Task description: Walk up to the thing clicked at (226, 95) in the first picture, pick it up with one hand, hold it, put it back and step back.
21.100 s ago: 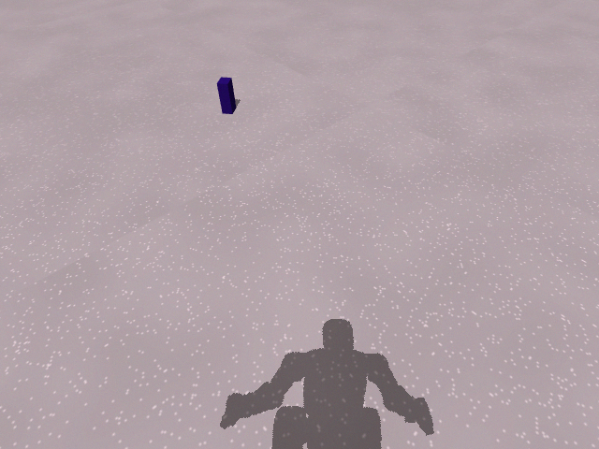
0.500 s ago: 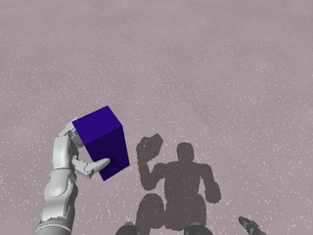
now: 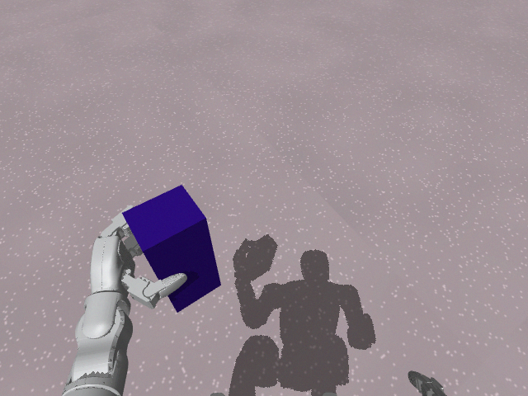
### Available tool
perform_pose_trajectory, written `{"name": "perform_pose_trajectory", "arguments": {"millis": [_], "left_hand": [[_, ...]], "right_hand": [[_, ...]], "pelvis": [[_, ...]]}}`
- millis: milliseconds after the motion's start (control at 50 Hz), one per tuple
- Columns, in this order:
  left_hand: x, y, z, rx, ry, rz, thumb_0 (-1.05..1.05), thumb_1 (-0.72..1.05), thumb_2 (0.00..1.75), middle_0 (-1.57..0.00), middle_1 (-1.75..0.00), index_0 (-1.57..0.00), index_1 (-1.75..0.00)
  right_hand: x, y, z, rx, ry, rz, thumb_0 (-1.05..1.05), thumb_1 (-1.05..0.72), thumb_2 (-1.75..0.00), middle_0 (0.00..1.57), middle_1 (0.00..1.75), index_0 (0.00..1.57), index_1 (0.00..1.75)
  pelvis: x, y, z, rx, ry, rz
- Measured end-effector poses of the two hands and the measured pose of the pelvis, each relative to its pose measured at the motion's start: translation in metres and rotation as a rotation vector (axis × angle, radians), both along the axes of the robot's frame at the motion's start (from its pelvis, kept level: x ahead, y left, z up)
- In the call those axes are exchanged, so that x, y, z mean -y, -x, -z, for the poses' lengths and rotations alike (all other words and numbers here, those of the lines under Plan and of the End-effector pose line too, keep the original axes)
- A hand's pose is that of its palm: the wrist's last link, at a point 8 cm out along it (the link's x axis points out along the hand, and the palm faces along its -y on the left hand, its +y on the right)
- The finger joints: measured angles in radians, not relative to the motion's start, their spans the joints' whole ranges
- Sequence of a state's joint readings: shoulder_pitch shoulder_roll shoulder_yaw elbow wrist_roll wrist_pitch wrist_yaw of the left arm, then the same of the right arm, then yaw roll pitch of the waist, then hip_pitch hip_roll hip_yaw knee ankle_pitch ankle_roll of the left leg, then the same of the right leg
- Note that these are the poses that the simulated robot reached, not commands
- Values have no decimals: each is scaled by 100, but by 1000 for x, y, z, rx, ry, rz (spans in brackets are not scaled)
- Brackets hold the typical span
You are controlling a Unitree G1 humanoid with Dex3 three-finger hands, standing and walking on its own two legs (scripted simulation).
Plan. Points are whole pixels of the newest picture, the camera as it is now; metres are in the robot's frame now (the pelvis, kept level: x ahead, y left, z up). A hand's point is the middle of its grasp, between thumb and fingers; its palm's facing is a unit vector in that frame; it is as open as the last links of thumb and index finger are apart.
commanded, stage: hold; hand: left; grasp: from the side
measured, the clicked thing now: (179, 254) +0.34 +0.15 +0.02
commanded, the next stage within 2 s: none
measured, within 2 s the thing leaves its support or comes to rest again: neither
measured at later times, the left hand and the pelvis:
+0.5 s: hand (152, 251) +0.33 +0.18 +0.05, palm faces +0.14 -0.99 -0.03, open 11.0 cm; pelvis +0.00 +0.00 +0.01, yaw +0 degrees
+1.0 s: hand (145, 252) +0.32 +0.18 +0.06, palm faces +0.15 -0.99 -0.03, open 11.0 cm; pelvis +0.00 +0.00 +0.02, yaw +0 degrees
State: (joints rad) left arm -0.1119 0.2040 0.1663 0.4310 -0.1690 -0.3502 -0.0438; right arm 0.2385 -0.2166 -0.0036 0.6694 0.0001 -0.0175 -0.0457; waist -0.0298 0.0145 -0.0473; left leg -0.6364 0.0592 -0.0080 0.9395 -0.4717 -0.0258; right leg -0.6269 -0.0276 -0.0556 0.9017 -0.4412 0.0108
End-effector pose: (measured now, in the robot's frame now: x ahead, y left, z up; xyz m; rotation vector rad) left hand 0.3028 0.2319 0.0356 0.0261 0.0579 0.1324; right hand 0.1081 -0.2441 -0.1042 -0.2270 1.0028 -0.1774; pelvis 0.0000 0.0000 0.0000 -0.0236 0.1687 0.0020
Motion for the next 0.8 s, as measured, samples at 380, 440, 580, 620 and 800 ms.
{"name": "perform_pose_trajectory", "arguments": {"millis": [380,440,580,620,800], "left_hand": [[1,3,-13,10,2,-12,0,-61,107,-72,-112,-73,-111],[2,4,-16,11,-3,-9,0,-61,106,-72,-112,-73,-111],[2,6,-21,16,-3,-10,0,-61,107,-72,-112,-73,-112],[1,7,-22,15,-2,-12,0,-61,107,-72,-112,-73,-112],[-1,12,-24,16,-6,-9,0,-61,107,-72,-113,-73,-112]], "right_hand": [[-2,-5,-10,17,-13,-7,1,-92,-90,20,30,20,30],[-2,-5,-12,20,-13,-8,1,-92,-90,20,30,20,30],[-3,-4,-15,26,-14,-6,1,-92,-90,20,30,20,30],[-3,-4,-16,29,-16,-5,1,-92,-90,20,30,20,30],[-4,-3,-19,35,-15,-8,1,-92,-90,20,30,20,30]], "pelvis": [[0,-1,-10,39,-5,-1],[0,-1,-11,45,-5,-1],[0,0,-14,63,-6,-1],[0,1,-15,65,-6,-1],[-2,2,-17,75,-7,-1]]}}
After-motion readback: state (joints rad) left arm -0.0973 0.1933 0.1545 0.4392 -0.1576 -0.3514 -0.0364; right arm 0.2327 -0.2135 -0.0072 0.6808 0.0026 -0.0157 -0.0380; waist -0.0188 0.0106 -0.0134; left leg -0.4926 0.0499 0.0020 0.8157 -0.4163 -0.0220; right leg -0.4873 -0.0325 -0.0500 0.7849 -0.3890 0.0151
